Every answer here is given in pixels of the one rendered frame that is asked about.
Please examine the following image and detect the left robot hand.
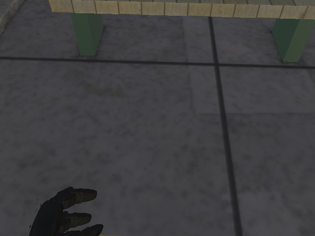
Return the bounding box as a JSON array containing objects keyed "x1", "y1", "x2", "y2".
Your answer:
[{"x1": 29, "y1": 187, "x2": 103, "y2": 236}]

